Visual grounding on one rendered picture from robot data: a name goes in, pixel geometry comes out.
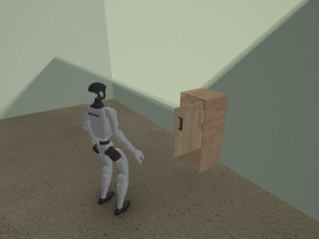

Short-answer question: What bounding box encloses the cupboard door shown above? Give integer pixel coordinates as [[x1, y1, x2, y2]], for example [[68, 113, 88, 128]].
[[172, 102, 203, 158]]

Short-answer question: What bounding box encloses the right robot forearm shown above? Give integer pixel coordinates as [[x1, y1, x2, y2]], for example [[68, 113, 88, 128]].
[[117, 130, 136, 154]]

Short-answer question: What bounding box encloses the left robot upper arm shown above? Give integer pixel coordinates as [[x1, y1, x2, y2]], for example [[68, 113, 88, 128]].
[[82, 104, 92, 128]]

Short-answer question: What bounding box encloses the robot left thigh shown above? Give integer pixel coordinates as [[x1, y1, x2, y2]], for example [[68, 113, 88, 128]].
[[93, 144, 113, 175]]

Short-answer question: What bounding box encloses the left robot hand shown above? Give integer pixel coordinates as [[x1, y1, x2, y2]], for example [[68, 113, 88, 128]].
[[90, 136, 100, 145]]

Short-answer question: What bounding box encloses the right robot upper arm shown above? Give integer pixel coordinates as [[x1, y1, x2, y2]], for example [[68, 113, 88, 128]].
[[105, 108, 119, 138]]

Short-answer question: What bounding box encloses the humanoid robot head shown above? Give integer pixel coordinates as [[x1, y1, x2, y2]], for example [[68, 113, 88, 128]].
[[88, 82, 107, 110]]

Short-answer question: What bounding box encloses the handle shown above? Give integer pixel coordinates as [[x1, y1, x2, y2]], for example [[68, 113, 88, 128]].
[[178, 117, 183, 131]]

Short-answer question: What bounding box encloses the right robot hand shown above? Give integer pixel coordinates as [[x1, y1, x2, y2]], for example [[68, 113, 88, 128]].
[[132, 149, 145, 164]]

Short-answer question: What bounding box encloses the left robot forearm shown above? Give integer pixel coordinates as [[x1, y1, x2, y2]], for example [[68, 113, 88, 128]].
[[83, 126, 95, 138]]

